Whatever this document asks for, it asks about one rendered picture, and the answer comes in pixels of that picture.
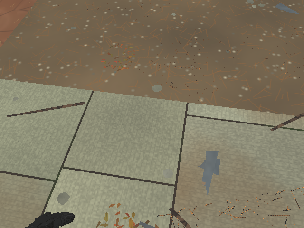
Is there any left robot hand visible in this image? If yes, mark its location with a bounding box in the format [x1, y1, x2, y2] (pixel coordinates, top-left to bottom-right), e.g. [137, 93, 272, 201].
[25, 212, 75, 228]

